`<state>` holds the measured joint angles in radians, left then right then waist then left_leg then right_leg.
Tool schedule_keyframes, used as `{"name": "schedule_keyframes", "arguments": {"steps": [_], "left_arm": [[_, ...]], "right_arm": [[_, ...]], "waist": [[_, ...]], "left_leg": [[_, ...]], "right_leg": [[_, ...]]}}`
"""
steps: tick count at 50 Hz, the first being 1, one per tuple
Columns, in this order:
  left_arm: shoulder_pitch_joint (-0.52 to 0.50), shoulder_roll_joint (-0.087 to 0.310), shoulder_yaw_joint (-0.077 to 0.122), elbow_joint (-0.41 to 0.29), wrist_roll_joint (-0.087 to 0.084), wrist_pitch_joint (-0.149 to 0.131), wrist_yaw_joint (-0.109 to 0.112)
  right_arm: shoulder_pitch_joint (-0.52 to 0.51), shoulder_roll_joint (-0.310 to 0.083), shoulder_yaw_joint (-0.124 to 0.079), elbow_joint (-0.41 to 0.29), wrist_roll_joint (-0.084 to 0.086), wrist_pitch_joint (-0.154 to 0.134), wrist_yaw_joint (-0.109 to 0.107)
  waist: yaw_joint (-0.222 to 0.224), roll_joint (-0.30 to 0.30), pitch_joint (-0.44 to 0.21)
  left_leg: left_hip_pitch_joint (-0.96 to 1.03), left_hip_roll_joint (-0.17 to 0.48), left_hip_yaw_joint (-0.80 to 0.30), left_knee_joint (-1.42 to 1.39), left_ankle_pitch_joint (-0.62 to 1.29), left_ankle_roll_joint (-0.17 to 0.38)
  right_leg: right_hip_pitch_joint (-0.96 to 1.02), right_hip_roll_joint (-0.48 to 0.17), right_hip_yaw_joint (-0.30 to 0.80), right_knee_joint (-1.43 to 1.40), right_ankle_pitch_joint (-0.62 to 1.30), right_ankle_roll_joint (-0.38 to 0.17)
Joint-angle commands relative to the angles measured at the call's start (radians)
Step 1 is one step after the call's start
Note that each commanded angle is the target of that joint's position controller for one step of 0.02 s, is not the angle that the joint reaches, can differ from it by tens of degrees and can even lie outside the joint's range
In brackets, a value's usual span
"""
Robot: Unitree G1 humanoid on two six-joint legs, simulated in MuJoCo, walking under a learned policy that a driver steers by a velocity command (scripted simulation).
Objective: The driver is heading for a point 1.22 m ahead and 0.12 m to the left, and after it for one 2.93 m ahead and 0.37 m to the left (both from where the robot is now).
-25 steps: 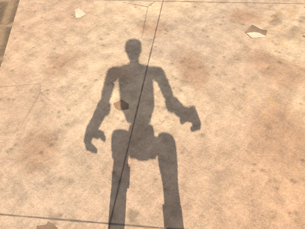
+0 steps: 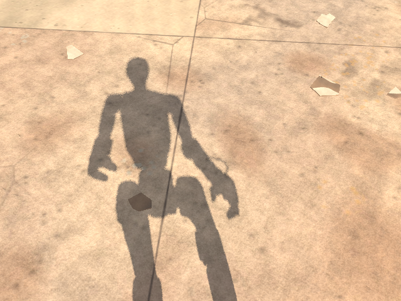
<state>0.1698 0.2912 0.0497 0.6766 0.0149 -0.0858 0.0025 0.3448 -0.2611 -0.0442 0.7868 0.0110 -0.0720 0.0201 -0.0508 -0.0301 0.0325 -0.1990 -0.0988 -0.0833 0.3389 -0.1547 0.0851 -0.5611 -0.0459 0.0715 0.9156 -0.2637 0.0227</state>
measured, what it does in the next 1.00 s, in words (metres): walks ahead: right foot, then left foot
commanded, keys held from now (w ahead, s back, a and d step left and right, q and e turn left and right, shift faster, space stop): w+q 0.52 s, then w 0.02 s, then w+e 0.46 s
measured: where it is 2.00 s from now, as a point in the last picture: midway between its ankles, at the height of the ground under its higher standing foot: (166, 152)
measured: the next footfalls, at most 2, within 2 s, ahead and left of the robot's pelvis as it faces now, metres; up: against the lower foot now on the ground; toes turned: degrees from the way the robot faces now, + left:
right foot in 0.26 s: +0.32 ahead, -0.13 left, +0.00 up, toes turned +14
left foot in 0.74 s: +0.50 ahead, +0.22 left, +0.00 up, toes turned +21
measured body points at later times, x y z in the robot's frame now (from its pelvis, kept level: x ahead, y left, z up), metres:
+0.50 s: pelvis +0.27 -0.03 +0.00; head +0.29 -0.03 +0.45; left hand +0.26 +0.27 -0.11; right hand +0.49 -0.26 -0.10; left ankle +0.28 +0.13 -0.67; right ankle +0.28 -0.14 -0.75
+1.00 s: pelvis +0.50 +0.12 +0.00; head +0.52 +0.13 +0.45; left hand +0.55 +0.42 -0.12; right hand +0.64 -0.14 -0.11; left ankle +0.46 +0.21 -0.75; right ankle +0.62 -0.03 -0.67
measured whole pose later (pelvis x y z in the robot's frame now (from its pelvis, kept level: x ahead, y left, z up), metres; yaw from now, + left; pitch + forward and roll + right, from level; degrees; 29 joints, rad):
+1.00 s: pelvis +0.50 +0.12 +0.00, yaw +13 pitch +0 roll +2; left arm 0.22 0.31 0.07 0.81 -0.03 -0.03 0.00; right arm 0.29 -0.26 -0.07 0.79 -0.02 -0.09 0.01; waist -0.03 -0.05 0.03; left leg -0.11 -0.01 0.16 0.30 -0.19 0.04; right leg -0.65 -0.11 0.06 1.04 -0.18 0.02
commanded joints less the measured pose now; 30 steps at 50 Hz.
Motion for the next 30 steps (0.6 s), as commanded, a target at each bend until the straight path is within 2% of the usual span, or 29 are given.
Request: {"name": "schedule_keyframes", "arguments": {"steps": [1, 4, 7, 9, 10, 11, 12, 13, 14, 15, 16, 17, 18, 19, 20, 21, 23, 27, 29, 30], "left_arm": [[-0.067, 0.051, 0.012, -0.078, -0.001, -0.012, 0.003], [-0.162, 0.042, 0.008, -0.094, -0.011, -0.021, -0.007], [-0.230, 0.056, 0.012, -0.112, -0.020, -0.033, -0.018], [-0.232, 0.076, 0.021, -0.114, -0.024, -0.041, -0.022], [-0.209, 0.089, 0.028, -0.109, -0.026, -0.045, -0.021], [-0.150, 0.103, 0.037, -0.092, -0.026, -0.049, -0.018], [-0.054, 0.131, 0.052, -0.071, -0.019, -0.051, -0.010], [0.101, 0.183, 0.068, -0.056, -0.005, -0.051, 0.000], [0.190, 0.250, 0.084, -0.022, 0.001, -0.034, -0.002], [0.184, 0.172, 0.069, -0.021, -0.019, -0.027, -0.008], [0.141, 0.112, 0.053, -0.028, -0.021, -0.023, -0.007], [0.094, 0.095, 0.045, -0.028, -0.013, -0.019, -0.007], [0.064, 0.075, 0.038, -0.018, -0.010, -0.017, -0.008], [0.048, 0.063, 0.033, -0.011, -0.002, -0.018, -0.008], [0.039, 0.061, 0.033, -0.003, -0.003, -0.021, -0.008], [0.038, 0.064, 0.036, 0.006, -0.008, -0.025, -0.009], [0.041, 0.092, 0.045, 0.026, -0.013, -0.031, -0.009], [0.051, 0.132, 0.055, 0.055, -0.014, -0.027, -0.006], [0.098, 0.142, 0.052, 0.086, -0.025, -0.022, -0.010], [0.123, 0.153, 0.053, 0.102, -0.035, -0.017, -0.013]], "right_arm": [[-0.029, -0.187, -0.050, -0.067, 0.009, -0.008, -0.024], [0.020, -0.188, -0.053, -0.049, 0.015, 0.007, -0.036], [0.066, -0.182, -0.053, -0.034, 0.020, 0.021, -0.041], [0.066, -0.184, -0.056, -0.035, 0.020, 0.029, -0.045], [0.056, -0.187, -0.059, -0.038, 0.019, 0.033, -0.046], [0.037, -0.180, -0.059, -0.044, 0.019, 0.036, -0.046], [0.021, -0.155, -0.050, -0.055, 0.014, 0.034, -0.043], [0.008, -0.104, -0.032, -0.078, -0.001, 0.030, -0.038], [0.142, -0.038, -0.010, -0.102, 0.020, 0.022, -0.039], [0.146, -0.128, -0.023, -0.087, 0.030, 0.021, -0.041], [0.052, -0.182, -0.040, -0.093, 0.026, 0.025, -0.040], [-0.001, -0.178, -0.043, -0.102, 0.017, 0.029, -0.041], [-0.036, -0.166, -0.045, -0.114, 0.007, 0.029, -0.037], [-0.040, -0.150, -0.046, -0.121, 0.010, 0.033, -0.031], [-0.038, -0.129, -0.043, -0.126, 0.016, 0.039, -0.025], [-0.046, -0.108, -0.039, -0.134, 0.019, 0.044, -0.021], [-0.086, -0.089, -0.033, -0.160, 0.013, 0.049, -0.017], [-0.168, -0.073, -0.019, -0.186, 0.010, 0.038, 0.002], [-0.244, -0.048, -0.006, -0.205, 0.004, 0.026, 0.010], [-0.281, -0.048, -0.003, -0.218, 0.004, 0.021, 0.015]], "waist": [[0.014, 0.107, -0.030], [-0.020, 0.116, -0.023], [-0.035, 0.118, -0.019], [-0.021, 0.133, -0.019], [-0.003, 0.148, -0.021], [0.034, 0.154, -0.040], [0.084, 0.144, -0.103], [0.154, 0.059, -0.240], [0.107, -0.242, -0.366], [0.114, -0.213, -0.304], [0.133, -0.111, -0.168], [0.118, -0.045, -0.091], [0.101, -0.036, -0.039], [0.079, -0.060, -0.022], [0.069, -0.081, -0.015], [0.065, -0.084, -0.012], [0.063, -0.063, 0.001], [0.085, -0.027, 0.003], [0.111, -0.008, 0.019], [0.118, -0.008, 0.029]], "left_leg": [[0.028, 0.225, -0.236, -0.137, 0.170, 0.157], [-0.008, 0.202, -0.225, -0.117, 0.140, 0.127], [0.027, 0.216, -0.281, -0.067, 0.107, 0.115], [0.069, 0.231, -0.335, -0.024, 0.097, 0.103], [0.079, 0.237, -0.355, 0.004, 0.116, 0.095], [0.069, 0.224, -0.356, 0.049, 0.151, 0.080], [0.031, 0.179, -0.324, 0.157, 0.200, 0.052], [-0.087, 0.125, -0.248, 0.413, 0.095, 0.018], [-0.416, -0.012, -0.107, 0.707, -0.376, -0.045], [-0.552, 0.072, -0.104, 0.856, -0.432, -0.057], [-0.586, 0.106, -0.098, 0.903, -0.340, -0.065], [-0.563, 0.137, -0.066, 0.898, -0.266, -0.076], [-0.549, 0.161, -0.059, 0.864, -0.217, -0.082], [-0.514, 0.186, -0.053, 0.841, -0.187, -0.083], [-0.490, 0.198, -0.039, 0.822, -0.171, -0.085], [-0.488, 0.206, -0.026, 0.804, -0.160, -0.089], [-0.512, 0.219, -0.017, 0.739, -0.113, -0.102], [-0.484, 0.217, 0.009, 0.528, 0.087, -0.100], [-0.417, 0.191, 0.038, 0.394, 0.147, -0.083], [-0.401, 0.180, 0.057, 0.349, 0.151, -0.077]], "right_leg": [[-0.035, 0.011, -0.004, -0.180, 0.148, 0.036], [0.041, 0.046, -0.003, -0.329, 0.297, 0.044], [0.084, 0.070, 0.012, -0.406, 0.308, 0.035], [0.119, 0.074, 0.026, -0.449, 0.255, 0.018], [0.156, 0.072, 0.025, -0.464, 0.221, 0.004], [0.244, 0.068, 0.013, -0.501, 0.219, -0.019], [0.405, 0.036, 0.020, -0.518, 0.220, -0.054], [0.657, -0.121, 0.159, -0.486, 0.167, -0.121], [0.960, -0.340, 0.565, -0.540, -0.007, -0.277], [0.918, -0.375, 0.689, -0.591, -0.201, -0.279], [0.798, -0.327, 0.552, -0.614, -0.188, -0.240], [0.682, -0.283, 0.421, -0.634, -0.065, -0.216], [0.596, -0.247, 0.335, -0.659, 0.038, -0.209], [0.535, -0.219, 0.260, -0.684, 0.101, -0.198], [0.495, -0.201, 0.206, -0.709, 0.133, -0.197], [0.475, -0.198, 0.164, -0.729, 0.166, -0.204], [0.458, -0.207, 0.099, -0.762, 0.230, -0.222], [0.470, -0.185, -0.046, -0.774, 0.345, -0.212], [0.452, -0.170, -0.081, -0.779, 0.352, -0.206], [0.461, -0.175, -0.079, -0.779, 0.347, -0.208]]}}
